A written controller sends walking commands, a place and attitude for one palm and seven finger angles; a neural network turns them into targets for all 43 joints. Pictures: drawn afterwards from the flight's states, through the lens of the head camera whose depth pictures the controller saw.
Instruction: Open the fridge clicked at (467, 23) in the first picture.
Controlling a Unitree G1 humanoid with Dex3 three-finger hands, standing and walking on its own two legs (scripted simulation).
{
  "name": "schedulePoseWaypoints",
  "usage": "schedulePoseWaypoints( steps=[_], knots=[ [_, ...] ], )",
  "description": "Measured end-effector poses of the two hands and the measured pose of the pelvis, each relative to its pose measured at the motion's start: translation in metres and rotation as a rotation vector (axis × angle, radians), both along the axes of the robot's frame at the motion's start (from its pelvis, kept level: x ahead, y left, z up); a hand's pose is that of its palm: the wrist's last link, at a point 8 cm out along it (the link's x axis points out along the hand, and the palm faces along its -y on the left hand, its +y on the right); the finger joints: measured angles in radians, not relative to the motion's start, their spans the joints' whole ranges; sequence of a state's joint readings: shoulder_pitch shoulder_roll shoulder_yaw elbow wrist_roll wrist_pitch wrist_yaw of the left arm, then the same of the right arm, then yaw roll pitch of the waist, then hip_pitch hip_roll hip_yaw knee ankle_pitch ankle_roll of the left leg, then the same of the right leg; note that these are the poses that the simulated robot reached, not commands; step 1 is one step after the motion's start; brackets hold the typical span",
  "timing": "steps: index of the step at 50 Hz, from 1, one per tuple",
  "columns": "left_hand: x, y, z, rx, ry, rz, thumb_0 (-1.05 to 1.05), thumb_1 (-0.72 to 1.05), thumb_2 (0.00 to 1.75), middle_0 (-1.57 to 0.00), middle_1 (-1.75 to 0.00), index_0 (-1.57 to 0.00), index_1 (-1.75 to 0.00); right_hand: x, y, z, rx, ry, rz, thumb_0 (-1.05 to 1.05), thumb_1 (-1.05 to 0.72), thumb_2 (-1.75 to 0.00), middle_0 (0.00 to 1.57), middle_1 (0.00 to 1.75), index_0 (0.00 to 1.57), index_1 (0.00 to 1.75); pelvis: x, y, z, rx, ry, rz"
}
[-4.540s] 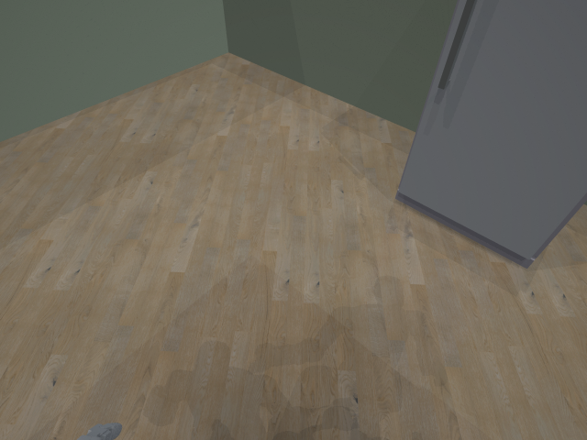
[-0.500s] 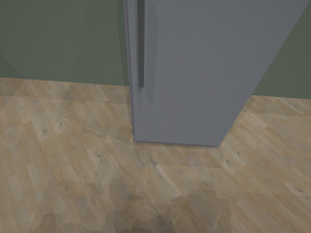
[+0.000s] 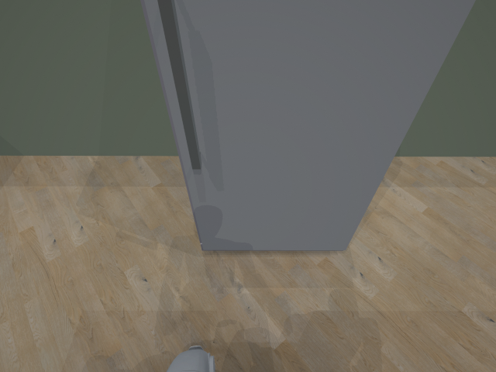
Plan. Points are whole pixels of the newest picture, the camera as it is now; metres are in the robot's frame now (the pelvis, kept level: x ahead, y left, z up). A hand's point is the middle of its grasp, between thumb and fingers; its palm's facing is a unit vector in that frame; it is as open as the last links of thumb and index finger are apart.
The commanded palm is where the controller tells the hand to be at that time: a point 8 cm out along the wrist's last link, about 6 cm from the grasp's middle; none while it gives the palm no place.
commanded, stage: take the last steps up to it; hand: left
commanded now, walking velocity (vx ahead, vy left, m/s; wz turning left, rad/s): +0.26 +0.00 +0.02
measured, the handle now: (185, 90) +0.64 +0.17 +0.11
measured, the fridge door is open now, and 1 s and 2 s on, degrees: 0 0 0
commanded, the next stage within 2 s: come to a stop and stand still in 0.26 s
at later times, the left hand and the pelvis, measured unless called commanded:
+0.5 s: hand (155, 337) +0.21 +0.20 -0.17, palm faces +0.01 -0.97 -0.23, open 7.3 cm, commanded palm none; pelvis +0.15 +0.01 +0.00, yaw -1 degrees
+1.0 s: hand (133, 357) +0.18 +0.24 -0.19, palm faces +0.08 -0.98 -0.20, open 7.4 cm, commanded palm none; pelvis +0.13 +0.05 +0.00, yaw +1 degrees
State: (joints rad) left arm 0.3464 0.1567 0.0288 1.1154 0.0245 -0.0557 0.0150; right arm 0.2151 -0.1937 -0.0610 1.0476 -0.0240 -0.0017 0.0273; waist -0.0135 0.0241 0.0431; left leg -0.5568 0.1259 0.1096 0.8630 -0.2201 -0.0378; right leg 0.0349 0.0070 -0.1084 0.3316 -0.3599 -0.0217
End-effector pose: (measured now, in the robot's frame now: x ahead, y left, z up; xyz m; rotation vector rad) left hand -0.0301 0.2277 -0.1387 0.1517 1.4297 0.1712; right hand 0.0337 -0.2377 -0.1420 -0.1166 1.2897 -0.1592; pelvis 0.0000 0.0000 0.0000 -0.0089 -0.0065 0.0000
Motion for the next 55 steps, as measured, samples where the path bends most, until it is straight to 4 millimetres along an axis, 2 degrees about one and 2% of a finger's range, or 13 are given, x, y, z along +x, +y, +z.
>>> schedulePoseWaypoints(
  steps=[6,9,13,18,21,26,31,35,39,44,47,51,55],
  knots=[
    [-0.011,0.006,-0.022,-0.06,0.175,0.065,0.0,0.92,0.9,-0.2,-0.29,-0.2,-0.29,0.103,0.025,-0.004,-0.034,-0.119,0.079,0.01,-0.91,-0.9,0.2,0.29,0.19,0.29,0.054,0.023,-0.02,-0.012,-0.002,-0.006],
    [0.011,0.015,-0.026,-0.069,0.192,0.07,0.0,0.91,0.9,-0.2,-0.29,-0.2,-0.29,0.126,0.037,-0.003,-0.045,-0.148,0.078,0.0,-0.91,-0.9,0.2,0.29,0.19,0.29,0.073,0.032,-0.021,0.003,-0.016,-0.019],
    [0.073,0.026,-0.018,-0.056,0.093,0.036,0.0,0.91,0.9,-0.2,-0.29,-0.2,-0.29,0.128,0.046,0.004,-0.04,-0.115,0.039,0.0,-0.92,-0.9,0.2,0.29,0.2,0.29,0.094,0.036,-0.008,0.014,-0.021,-0.024],
    [0.157,0.029,-0.006,-0.036,-0.07,-0.001,0.0,0.91,0.9,-0.2,-0.29,-0.19,-0.29,0.119,0.04,0.007,-0.039,-0.036,0.007,-0.01,-0.95,-0.9,0.2,0.29,0.2,0.3,0.119,0.034,0.002,0.023,-0.014,-0.022],
    [0.195,0.029,0.0,-0.001,-0.118,-0.026,0.01,0.94,0.9,-0.2,-0.29,-0.19,-0.29,0.113,0.039,0.003,-0.015,0.015,-0.015,0.0,-0.94,-0.9,0.2,0.29,0.2,0.3,0.134,0.027,0.003,0.031,-0.013,-0.021],
    [0.241,0.014,0.001,0.037,-0.175,-0.064,0.01,0.93,0.9,-0.2,-0.29,-0.19,-0.29,0.109,0.034,-0.014,0.041,0.093,-0.049,0.0,-0.92,-0.9,0.2,0.29,0.2,0.3,0.158,0.006,-0.005,0.055,-0.021,-0.024],
    [0.263,-0.005,0.007,0.043,-0.177,-0.081,0.0,0.94,0.9,-0.2,-0.29,-0.2,-0.29,0.116,0.028,-0.021,0.076,0.135,-0.074,0.0,-0.92,-0.9,0.2,0.29,0.19,0.29,0.17,-0.005,-0.004,0.031,-0.008,-0.007],
    [0.27,-0.008,0.008,0.04,-0.197,-0.053,0.0,0.93,0.9,-0.2,-0.29,-0.2,-0.29,0.123,0.022,-0.017,0.056,0.159,-0.046,0.0,-0.91,-0.9,0.2,0.29,0.19,0.29,0.166,-0.005,-0.002,0.03,0.003,0.01],
    [0.262,0.001,0.006,0.036,-0.206,-0.022,-0.01,0.93,0.9,-0.2,-0.3,-0.2,-0.3,0.136,0.016,-0.012,0.011,0.144,-0.009,0.0,-0.91,-0.9,0.2,0.29,0.19,0.29,0.155,0.004,-0.001,0.031,0.007,0.023],
    [0.235,0.027,-0.006,0.02,-0.181,-0.002,0.0,0.91,0.9,-0.2,-0.3,-0.2,-0.3,0.152,0.019,-0.003,-0.053,0.047,0.021,0.0,-0.91,-0.9,0.2,0.29,0.19,0.29,0.138,0.024,-0.006,0.02,0.005,0.029],
    [0.217,0.046,-0.018,0.002,-0.156,0.015,0.0,0.91,0.9,-0.2,-0.3,-0.2,-0.3,0.151,0.029,0.003,-0.086,-0.008,0.027,0.0,-0.91,-0.9,0.2,0.29,0.19,0.29,0.129,0.038,-0.011,0.017,-0.01,0.021],
    [0.193,0.062,-0.015,-0.004,-0.109,0.029,0.0,0.91,0.9,-0.2,-0.29,-0.2,-0.29,0.142,0.047,0.016,-0.09,-0.02,0.041,0.0,-0.91,-0.9,0.2,0.29,0.19,0.29,0.124,0.048,-0.002,0.003,-0.007,0.014],
    [0.169,0.07,-0.009,0.0,-0.076,0.034,0.0,0.91,0.9,-0.2,-0.29,-0.2,-0.29,0.137,0.064,0.018,-0.068,-0.016,0.051,0.0,-0.91,-0.9,0.2,0.29,0.19,0.29,0.119,0.055,0.004,0.004,0.004,0.008]
  ],
)
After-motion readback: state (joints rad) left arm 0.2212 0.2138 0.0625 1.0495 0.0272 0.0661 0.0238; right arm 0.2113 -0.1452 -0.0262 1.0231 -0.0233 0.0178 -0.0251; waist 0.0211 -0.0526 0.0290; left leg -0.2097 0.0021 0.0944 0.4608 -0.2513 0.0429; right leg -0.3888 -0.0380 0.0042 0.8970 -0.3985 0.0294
